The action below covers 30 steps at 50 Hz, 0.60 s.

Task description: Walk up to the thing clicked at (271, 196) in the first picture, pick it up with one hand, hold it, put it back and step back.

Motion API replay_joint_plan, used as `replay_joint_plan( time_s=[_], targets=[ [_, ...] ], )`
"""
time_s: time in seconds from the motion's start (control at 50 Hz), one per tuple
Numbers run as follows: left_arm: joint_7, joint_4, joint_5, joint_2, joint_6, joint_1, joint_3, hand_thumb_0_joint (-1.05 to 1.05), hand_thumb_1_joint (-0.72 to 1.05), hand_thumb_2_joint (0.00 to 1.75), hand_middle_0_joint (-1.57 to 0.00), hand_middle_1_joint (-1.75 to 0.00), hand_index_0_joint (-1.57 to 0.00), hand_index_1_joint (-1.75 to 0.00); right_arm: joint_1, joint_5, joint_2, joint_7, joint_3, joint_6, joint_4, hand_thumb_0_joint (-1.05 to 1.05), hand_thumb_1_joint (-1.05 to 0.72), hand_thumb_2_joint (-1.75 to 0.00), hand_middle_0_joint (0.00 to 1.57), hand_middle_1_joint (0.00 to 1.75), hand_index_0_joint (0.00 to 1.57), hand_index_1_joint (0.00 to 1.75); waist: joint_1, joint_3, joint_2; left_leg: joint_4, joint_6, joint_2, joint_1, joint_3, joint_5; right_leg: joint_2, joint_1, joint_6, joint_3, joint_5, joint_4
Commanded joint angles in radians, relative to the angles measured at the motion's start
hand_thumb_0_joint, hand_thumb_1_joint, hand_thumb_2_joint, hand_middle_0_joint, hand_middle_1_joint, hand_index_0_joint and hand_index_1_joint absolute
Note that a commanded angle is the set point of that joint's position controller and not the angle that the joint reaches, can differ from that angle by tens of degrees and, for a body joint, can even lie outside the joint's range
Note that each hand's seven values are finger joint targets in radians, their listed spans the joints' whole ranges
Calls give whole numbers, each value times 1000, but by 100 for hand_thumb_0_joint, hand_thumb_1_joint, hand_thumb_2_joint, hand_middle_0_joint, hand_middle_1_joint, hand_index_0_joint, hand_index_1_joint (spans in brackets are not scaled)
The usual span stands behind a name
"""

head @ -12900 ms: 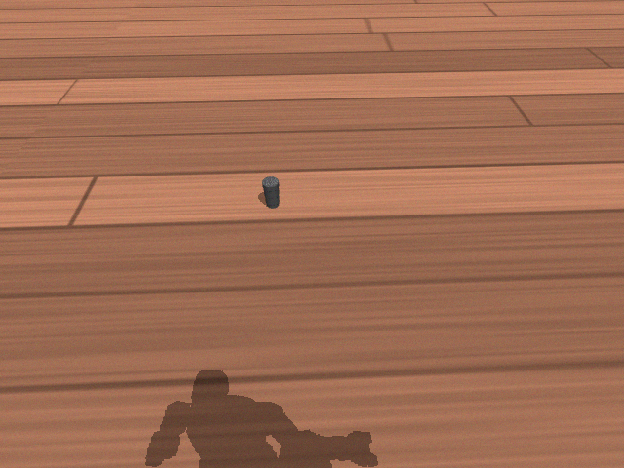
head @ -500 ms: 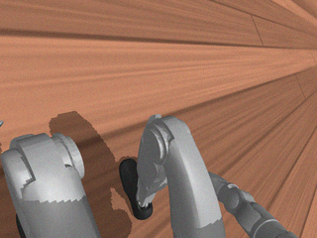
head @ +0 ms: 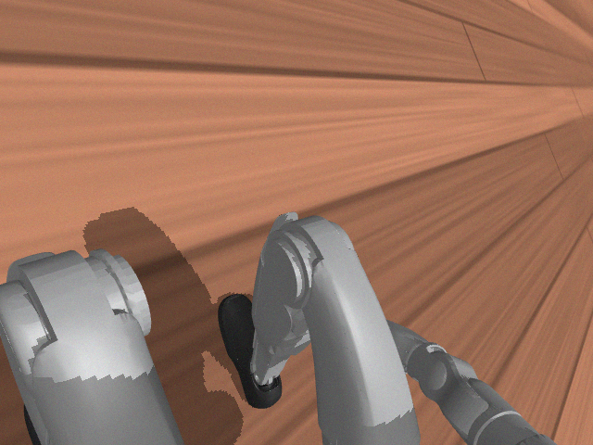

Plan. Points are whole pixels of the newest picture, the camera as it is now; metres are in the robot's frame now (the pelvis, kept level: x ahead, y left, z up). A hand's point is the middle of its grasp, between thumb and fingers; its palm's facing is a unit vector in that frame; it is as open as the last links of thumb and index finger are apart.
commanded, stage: settle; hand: left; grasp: from the side
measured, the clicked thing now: out of the picture +0.40 +0.29 -0.20
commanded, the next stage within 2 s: lift in 1.98 s
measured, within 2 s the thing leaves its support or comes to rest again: leaves its support in 0.20 s
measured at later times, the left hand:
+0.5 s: hand out of the picture +0.38 +0.31 -0.11, palm faces +0.40 -0.92 -0.01, open 10.3 cm
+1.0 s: hand out of the picture +0.37 +0.30 -0.01, palm faces +0.37 -0.93 -0.06, open 10.2 cm
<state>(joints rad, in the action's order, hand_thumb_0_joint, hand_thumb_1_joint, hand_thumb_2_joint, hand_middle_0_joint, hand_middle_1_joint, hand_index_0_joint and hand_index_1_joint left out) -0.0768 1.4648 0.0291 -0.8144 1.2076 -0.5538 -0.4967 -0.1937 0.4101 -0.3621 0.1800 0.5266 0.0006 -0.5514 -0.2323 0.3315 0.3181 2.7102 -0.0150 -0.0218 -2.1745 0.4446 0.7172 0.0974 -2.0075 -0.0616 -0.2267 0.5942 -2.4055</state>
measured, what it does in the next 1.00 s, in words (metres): rises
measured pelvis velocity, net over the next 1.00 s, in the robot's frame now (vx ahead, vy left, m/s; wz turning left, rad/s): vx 0.02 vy -0.02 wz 0.15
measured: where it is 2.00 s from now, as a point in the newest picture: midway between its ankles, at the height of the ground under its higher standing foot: (183, 414)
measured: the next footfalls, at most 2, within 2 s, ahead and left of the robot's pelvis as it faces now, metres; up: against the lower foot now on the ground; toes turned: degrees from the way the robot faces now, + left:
none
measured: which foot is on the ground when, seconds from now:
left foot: down 0.00-1.00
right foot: down 0.00-1.00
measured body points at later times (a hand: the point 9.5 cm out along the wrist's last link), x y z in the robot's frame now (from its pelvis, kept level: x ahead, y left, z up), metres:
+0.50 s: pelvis +0.01 -0.01 +0.02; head +0.18 +0.20 +0.38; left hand +0.35 +0.36 -0.11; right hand +0.22 -0.23 -0.02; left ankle +0.09 +0.12 -0.24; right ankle +0.16 -0.14 -0.24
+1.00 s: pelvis +0.02 -0.02 +0.05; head +0.20 +0.11 +0.45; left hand +0.34 +0.35 -0.01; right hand +0.23 -0.24 -0.05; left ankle +0.09 +0.12 -0.24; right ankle +0.16 -0.14 -0.24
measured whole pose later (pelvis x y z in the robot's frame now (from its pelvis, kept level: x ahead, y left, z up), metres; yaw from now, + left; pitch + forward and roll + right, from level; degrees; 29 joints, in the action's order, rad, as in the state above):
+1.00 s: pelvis +0.02 -0.02 +0.05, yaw +8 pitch +26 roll -10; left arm 0.10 0.80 0.13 -0.45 0.72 -0.41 -0.35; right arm 0.01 0.14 -0.28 0.13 0.14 0.06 -0.65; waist -0.11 -0.03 0.06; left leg 2.46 -0.03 -0.02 -2.24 0.21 0.69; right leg -0.01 -2.13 -0.05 -0.07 0.67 -2.34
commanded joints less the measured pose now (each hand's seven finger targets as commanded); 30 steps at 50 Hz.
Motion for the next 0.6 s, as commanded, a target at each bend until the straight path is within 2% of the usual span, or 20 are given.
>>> replay_joint_plan(
  time_s=[0.0, 0.08, 0.12, 0.16, 0.18, 0.22, 0.24, 0.26, 0.28, 0.32, 0.34, 0.36, 0.38, 0.4, 0.42, 0.46, 0.48, 0.5, 0.54, 0.58],
  targets=[
    [3, -175, 9, -142, 65, -172, -7, 0, 41, 122, -111, -121, -109, -124, -5, -3, -373, -22, -140, 11, 12, 0, -90, -91, 20, 30, 20, 30, -105, -515, -621, -393, -35, -64, 382, -119, -107, 16, 189, 59, -151, -136, 129],
    [-2, -256, 10, -140, 53, -183, -10, 0, 38, 124, -115, -126, -113, -129, 4, -10, -375, -18, -158, 14, 18, 0, -90, -91, 20, 30, 20, 30, -95, -544, -649, -400, -36, -63, 396, -125, -120, 10, 198, 60, -144, -145, 126],
    [-2, -316, 7, -160, 42, -172, -33, 0, 36, 125, -117, -128, -115, -131, 18, -15, -369, -16, -169, 16, 13, 0, -90, -91, 20, 30, 20, 30, -79, -586, -665, -400, -37, -63, 424, -132, -144, 9, 202, 63, -136, -159, 125],
    [5, -397, 6, -122, 32, -194, 5, 0, 38, 126, -120, -130, -118, -133, 16, -21, -370, -12, -191, 15, 22, 0, -90, -91, 20, 30, 20, 30, -87, -595, -699, -423, -41, -61, 423, -137, -114, 4, 184, 66, -132, -143, 128],
    [4, -426, 8, -127, 21, -178, -7, 0, 38, 127, -121, -132, -119, -135, 29, -26, -368, -10, -199, 14, 14, 0, -90, -91, 20, 30, 20, 30, -77, -619, -710, -428, -41, -62, 434, -140, -113, 5, 185, 68, -126, -144, 130],
    [9, -492, 12, -114, 2, -199, 14, 0, 35, 127, -124, -134, -122, -137, 35, -38, -362, -8, -214, 12, 17, 0, -90, -90, 20, 30, 20, 30, -75, -646, -728, -437, -42, -59, 439, -148, -112, 1, 177, 71, -117, -145, 132],
    [14, -515, 23, -93, -12, -194, 19, 0, 36, 127, -124, -134, -122, -137, 39, -46, -357, -9, -223, 11, 18, 0, -90, -90, 20, 30, 20, 30, -70, -659, -714, -433, -39, -56, 436, -155, -109, 0, 176, 71, -109, -147, 140],
    [22, -505, 27, -45, -28, -177, 52, 0, 34, 127, -126, -136, -124, -139, 52, -54, -348, -8, -232, 13, -2, 0, -90, -90, 20, 30, 20, 30, -74, -639, -709, -438, -39, -54, 422, -158, -95, -1, 159, 71, -106, -136, 146],
    [20, -549, 30, -67, -38, -190, 32, 0, 35, 128, -127, -136, -125, -139, 59, -58, -352, -9, -242, 10, 4, 0, -90, -90, 20, 30, 20, 30, -66, -666, -723, -444, -40, -54, 435, -160, -110, -3, 162, 72, -103, -149, 143],
    [31, -557, 28, -34, -70, -155, 59, 0, 33, 127, -127, -136, -125, -138, 82, -72, -340, -10, -259, 14, -14, 0, -90, -90, 20, 30, 20, 30, -49, -674, -714, -453, -38, -50, 432, -169, -116, -6, 150, 75, -94, -147, 148],
    [33, -612, 30, -60, -81, -154, 38, 0, 34, 127, -127, -136, -126, -138, 84, -78, -341, -11, -270, 14, 2, 0, -89, -90, 20, 30, 20, 30, -33, -708, -716, -452, -37, -50, 442, -174, -137, -5, 155, 78, -87, -163, 150],
    [40, -630, 31, -45, -95, -162, 56, 0, 32, 126, -127, -136, -126, -139, 94, -85, -331, -12, -277, 16, -2, 0, -89, -90, 20, 30, 20, 30, -34, -718, -718, -456, -34, -45, 433, -183, -135, -8, 155, 80, -79, -160, 153],
    [48, -624, 31, 5, -110, -176, 102, 0, 33, 126, -127, -136, -125, -138, 94, -93, -324, -10, -285, 18, -6, 0, -89, -90, 20, 30, 20, 30, -45, -699, -712, -466, -33, -42, 415, -183, -110, -10, 131, 80, -80, -144, 154],
    [54, -598, 38, 60, -131, -145, 122, 0, 33, 127, -128, -137, -127, -140, 112, -103, -316, -7, -294, 19, -27, 0, -89, -90, 20, 30, 20, 30, -37, -672, -693, -485, -33, -42, 407, -177, -81, -15, 99, 81, -79, -119, 156],
    [55, -640, 44, 35, -146, -148, 95, 0, 31, 127, -129, -138, -128, -140, 126, -110, -310, -9, -304, 17, -28, 0, -89, -90, 20, 30, 20, 30, -19, -697, -689, -480, -29, -41, 406, -188, -82, -12, 113, 82, -70, -122, 167],
    [67, -674, 46, 55, -171, -178, 121, 0, 27, 126, -127, -136, -125, -138, 131, -125, -301, -9, -320, 23, -27, 0, -89, -90, 20, 30, 20, 30, -15, -706, -687, -500, -26, -37, 393, -191, -45, -18, 83, 84, -62, -89, 169],
    [71, -732, 48, 43, -177, -198, 108, 0, 28, 125, -126, -136, -125, -138, 133, -132, -299, -10, -335, 22, -27, 0, -88, -90, 20, 30, 20, 30, 3, -732, -710, -515, -28, -38, 418, -192, -43, -24, 72, 85, -55, -86, 163],
    [79, -712, 51, 59, -197, -140, 107, 0, 28, 124, -128, -136, -127, -138, 142, -143, -293, -11, -345, 23, -29, 0, -89, -90, 20, 30, 20, 30, 19, -743, -706, -522, -28, -35, 424, -194, -44, -25, 68, 86, -50, -86, 167],
    [86, -770, 58, 90, -223, -175, 130, 0, 27, 122, -127, -134, -126, -136, 158, -157, -279, -11, -360, 26, -24, 0, -89, -90, 20, 30, 20, 30, 16, -776, -702, -527, -23, -27, 408, -207, -52, -28, 70, 89, -39, -86, 170],
    [94, -789, 68, 93, -254, -144, 114, 0, 24, 123, -126, -134, -125, -136, 166, -175, -260, -16, -379, 25, -26, 0, -89, -90, 20, 30, 20, 30, 50, -795, -672, -532, -16, -22, 388, -228, -39, -30, 72, 92, -17, -69, 188]
  ],
)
